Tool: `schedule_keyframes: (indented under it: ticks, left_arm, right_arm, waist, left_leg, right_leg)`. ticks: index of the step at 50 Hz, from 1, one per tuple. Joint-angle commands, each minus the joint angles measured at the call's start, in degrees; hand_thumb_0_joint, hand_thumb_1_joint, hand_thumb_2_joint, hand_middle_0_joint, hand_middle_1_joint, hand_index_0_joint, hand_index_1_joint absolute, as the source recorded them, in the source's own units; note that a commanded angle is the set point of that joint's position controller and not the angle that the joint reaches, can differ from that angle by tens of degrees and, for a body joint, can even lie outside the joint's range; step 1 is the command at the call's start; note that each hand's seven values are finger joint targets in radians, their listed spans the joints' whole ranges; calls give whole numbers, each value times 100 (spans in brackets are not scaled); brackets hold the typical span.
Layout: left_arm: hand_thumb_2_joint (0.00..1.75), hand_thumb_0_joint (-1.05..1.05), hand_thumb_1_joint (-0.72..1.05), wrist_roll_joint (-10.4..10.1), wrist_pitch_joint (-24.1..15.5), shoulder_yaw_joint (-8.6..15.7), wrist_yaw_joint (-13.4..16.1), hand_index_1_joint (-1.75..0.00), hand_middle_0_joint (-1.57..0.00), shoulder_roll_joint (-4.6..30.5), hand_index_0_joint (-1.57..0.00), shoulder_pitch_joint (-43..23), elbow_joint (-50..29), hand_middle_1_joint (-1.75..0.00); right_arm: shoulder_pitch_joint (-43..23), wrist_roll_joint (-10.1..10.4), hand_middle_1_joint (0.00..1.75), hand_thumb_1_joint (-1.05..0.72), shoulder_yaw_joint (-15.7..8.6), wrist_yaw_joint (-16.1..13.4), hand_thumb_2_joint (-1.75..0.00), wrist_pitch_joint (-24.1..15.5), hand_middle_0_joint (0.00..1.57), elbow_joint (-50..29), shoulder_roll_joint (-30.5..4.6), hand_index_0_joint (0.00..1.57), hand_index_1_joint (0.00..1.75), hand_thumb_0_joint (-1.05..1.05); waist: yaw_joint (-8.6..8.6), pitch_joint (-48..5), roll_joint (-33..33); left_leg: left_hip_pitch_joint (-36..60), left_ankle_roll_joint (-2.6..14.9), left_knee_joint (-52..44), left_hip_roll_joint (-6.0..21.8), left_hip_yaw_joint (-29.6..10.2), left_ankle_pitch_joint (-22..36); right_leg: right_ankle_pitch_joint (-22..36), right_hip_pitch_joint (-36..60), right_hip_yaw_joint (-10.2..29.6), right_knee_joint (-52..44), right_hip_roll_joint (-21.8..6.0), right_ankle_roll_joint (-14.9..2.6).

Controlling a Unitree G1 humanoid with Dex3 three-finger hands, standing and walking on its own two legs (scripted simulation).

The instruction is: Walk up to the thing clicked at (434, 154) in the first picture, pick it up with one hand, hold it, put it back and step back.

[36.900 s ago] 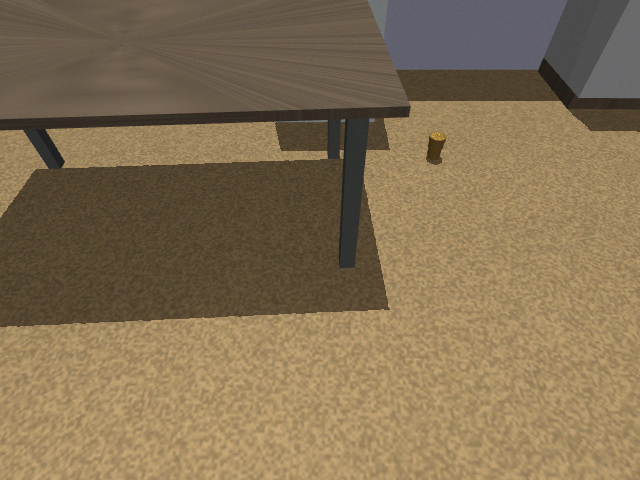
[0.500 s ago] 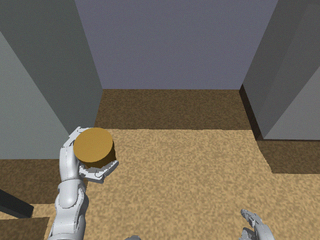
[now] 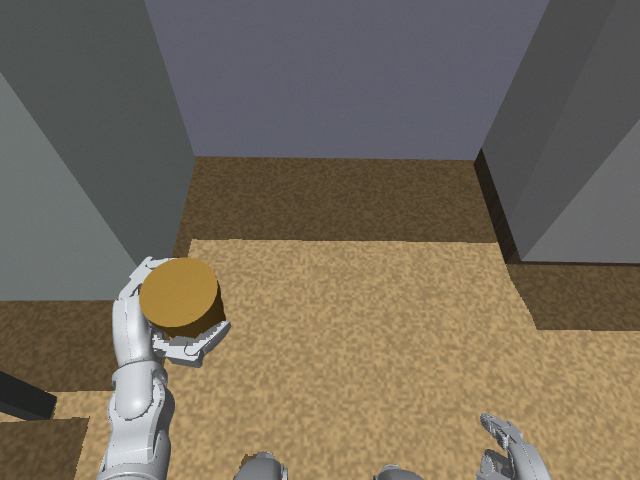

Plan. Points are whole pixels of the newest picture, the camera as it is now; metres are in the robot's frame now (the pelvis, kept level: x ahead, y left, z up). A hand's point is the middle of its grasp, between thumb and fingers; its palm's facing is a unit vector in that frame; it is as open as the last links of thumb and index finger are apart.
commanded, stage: crouch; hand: left
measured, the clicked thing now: (192, 312) +0.32 +0.19 +0.01
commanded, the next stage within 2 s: lower in 1.74 s
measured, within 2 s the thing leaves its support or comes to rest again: neither
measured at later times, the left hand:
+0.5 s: hand (205, 360) +0.33 +0.22 -0.22, palm faces +0.33 -0.94 -0.03, open 10.6 cm
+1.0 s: hand (214, 385) +0.34 +0.25 -0.41, palm faces +0.31 -0.95 -0.03, open 10.6 cm
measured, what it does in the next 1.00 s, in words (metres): lowers itself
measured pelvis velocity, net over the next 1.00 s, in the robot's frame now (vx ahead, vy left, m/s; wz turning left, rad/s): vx -0.08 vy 0.00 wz -0.11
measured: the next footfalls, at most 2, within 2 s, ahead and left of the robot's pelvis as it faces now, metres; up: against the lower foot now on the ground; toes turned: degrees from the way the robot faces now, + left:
none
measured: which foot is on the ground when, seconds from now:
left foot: down 0.00-1.00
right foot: down 0.00-1.00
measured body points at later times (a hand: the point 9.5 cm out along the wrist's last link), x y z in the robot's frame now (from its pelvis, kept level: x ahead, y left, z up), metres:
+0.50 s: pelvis -0.05 +0.00 -0.19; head +0.12 +0.02 +0.22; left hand +0.31 +0.27 -0.22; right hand +0.11 -0.25 -0.32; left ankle +0.03 +0.13 -0.69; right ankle +0.00 -0.13 -0.69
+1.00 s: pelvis -0.08 +0.00 -0.36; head +0.12 +0.04 +0.04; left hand +0.32 +0.30 -0.41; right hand +0.02 -0.27 -0.48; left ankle +0.03 +0.13 -0.69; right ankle +0.00 -0.13 -0.69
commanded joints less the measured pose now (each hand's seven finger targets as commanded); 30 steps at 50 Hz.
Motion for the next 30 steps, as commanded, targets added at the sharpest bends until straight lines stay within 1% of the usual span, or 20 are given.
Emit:
schedule_keyframes:
  ticks: [1,2,3,4,6,12,13,14,15,16,17,18,20,21,22,24,25,27,29,30]
  left_arm:
    - [118,0,7,-28,-928,394,-116,-132,-117,855,-119,-1694,-926,-132]
    - [118,0,7,-34,-1060,277,-153,-132,-118,726,-120,-1837,-728,-132]
    - [118,0,6,-43,-1213,309,-149,-132,-118,733,-120,-1969,-677,-132]
    - [118,0,6,-46,-1332,529,-142,-132,-119,844,-120,-1935,-284,-132]
    - [121,0,8,-98,-1617,407,-226,-135,-120,709,-122,-1890,67,-134]
    - [125,0,11,-128,-2295,702,-349,-137,-122,1150,-123,-2287,489,-135]
    - [124,0,6,-138,-2351,847,-377,-137,-123,1274,-123,-2286,643,-135]
    - [125,0,7,-152,-2399,809,-403,-137,-122,1245,-122,-2362,656,-135]
    - [125,0,8,-184,-2463,920,-394,-136,-122,1389,-122,-2582,466,-134]
    - [125,0,5,-186,-2457,930,-368,-137,-122,1308,-122,-2577,724,-135]
    - [124,0,5,-232,-2497,1088,-353,-135,-120,1446,-121,-2658,572,-133]
    - [123,0,5,-248,-2501,1035,-359,-133,-119,1412,-119,-2713,499,-131]
    - [122,0,6,-259,-2537,1247,-379,-132,-117,1669,-117,-2940,506,-130]
    - [122,0,7,-235,-2540,1369,-407,-132,-117,1816,-117,-2919,634,-130]
    - [123,0,8,-191,-2541,1302,-447,-132,-118,1765,-118,-2902,775,-130]
    - [123,0,9,-158,-2563,1250,-544,-134,-121,1664,-121,-3103,1085,-132]
    - [124,0,8,-163,-2582,1323,-585,-135,-120,1758,-120,-3255,1160,-133]
    - [123,0,9,-216,-2594,1484,-684,-135,-120,1896,-120,-3347,1544,-133]
    - [123,0,7,-222,-2637,1705,-730,-135,-121,2175,-122,-3530,1770,-134]
    - [124,0,7,-217,-2649,1628,-729,-136,-122,2093,-122,-3686,1888,-135]
  right_arm:
    - [-13,-48,30,-89,-332,14,-91,-242,20,-474,-771,20,30,0]
    - [-19,-63,30,-89,-344,47,-91,-256,20,-458,-782,20,30,0]
    - [-10,-91,30,-89,-398,58,-91,-259,20,-458,-831,20,30,0]
    - [9,-107,30,-90,-411,75,-91,-265,20,-430,-850,20,30,0]
    - [-51,-127,30,-90,-397,148,-91,-301,20,-465,-850,20,30,0]
    - [-121,-177,30,-88,-394,308,-91,-286,20,-491,-1043,20,30,0]
    - [-121,-180,30,-89,-380,327,-91,-264,20,-461,-1059,20,30,0]
    - [-109,-194,30,-89,-356,345,-91,-244,20,-458,-1066,20,30,0]
    - [-140,-197,30,-89,-381,352,-91,-225,20,-499,-1113,20,30,0]
    - [-103,-213,30,-90,-342,365,-91,-195,20,-444,-1066,20,30,0]
    - [-101,-221,30,-89,-352,368,-91,-176,20,-436,-1102,20,30,0]
    - [-103,-230,30,-90,-371,373,-91,-163,20,-441,-1152,20,30,0]
    - [-36,-248,30,-91,-377,382,-91,-106,20,-336,-1211,20,30,0]
    - [-103,-256,30,-91,-387,385,-91,-82,20,-305,-1232,20,30,0]
    - [-118,-280,30,-91,-387,394,-91,-74,20,-255,-1236,20,30,0]
    - [-140,-307,30,-92,-381,419,-91,-66,20,-179,-1222,20,30,0]
    - [-99,-323,30,-92,-370,424,-91,-65,20,-120,-1226,20,30,0]
    - [-121,-334,30,-91,-331,428,-91,-64,20,-50,-1232,20,30,0]
    - [-191,-382,30,-91,-285,438,-91,-57,20,-44,-1225,20,30,0]
    - [-182,-395,30,-91,-259,460,-91,-57,20,-39,-1215,20,30,0]
  waist:
    - [-99,-1788,234]
    - [-180,-1734,296]
    - [-188,-1872,186]
    - [-174,-1928,187]
    - [-183,-2140,190]
    - [-37,-3213,504]
    - [-26,-3315,577]
    - [-33,-3526,524]
    - [4,-3663,630]
    - [-36,-3799,590]
    - [20,-3956,583]
    - [10,-4188,625]
    - [-21,-4406,681]
    - [28,-4330,611]
    - [-11,-4287,603]
    - [-198,-4186,359]
    - [-237,-4246,341]
    - [-227,-4209,95]
    - [-147,-4059,86]
    - [-206,-4060,103]
  left_leg:
    - [546,178,-126,-131,36,1158]
    - [413,156,9,-108,5,979]
    - [201,165,229,-106,-22,957]
    - [-48,154,411,-109,-48,792]
    - [-578,168,893,-130,-62,580]
    - [-1767,156,2286,-120,-183,596]
    - [-1937,140,2429,-123,-206,532]
    - [-2061,158,2603,-110,-214,615]
    - [-2152,138,2714,-100,-210,590]
    - [-2343,158,2883,-102,-191,642]
    - [-2462,170,3034,-100,-185,683]
    - [-2412,175,3167,-89,-185,809]
    - [-2581,181,3473,-68,-190,965]
    - [-2815,196,3614,-69,-175,799]
    - [-3002,199,3749,-57,-176,716]
    - [-3538,236,4060,-48,-192,391]
    - [-3775,243,4243,-47,-183,275]
    - [-4240,264,4577,-24,-160,112]
    - [-4864,249,4807,-37,-100,-346]
    - [-5015,238,4917,-38,-93,-426]
  right_leg:
    - [1481,-249,-3,-152,67,-107]
    - [1259,-596,-31,39,83,-133]
    - [1228,-803,-54,220,88,-133]
    - [1050,-1072,-70,434,99,-146]
    - [844,-1594,-73,880,109,-160]
    - [601,-3064,-95,2341,151,-206]
    - [516,-3293,-106,2553,176,-219]
    - [568,-3385,-96,2688,182,-210]
    - [511,-3534,-70,2833,193,-213]
    - [571,-3571,-37,2909,184,-205]
    - [620,-3622,-23,3030,198,-197]
    - [703,-3737,-23,3150,210,-200]
    - [820,-3962,-26,3432,229,-203]
    - [693,-4097,0,3524,239,-197]
    - [639,-4248,-6,3656,246,-203]
    - [441,-4485,10,3819,252,-182]
    - [372,-4551,26,3938,254,-174]
    - [231,-4665,71,4106,256,-138]
    - [-239,-4797,163,4251,256,-134]
    - [-337,-4915,141,4361,269,-147]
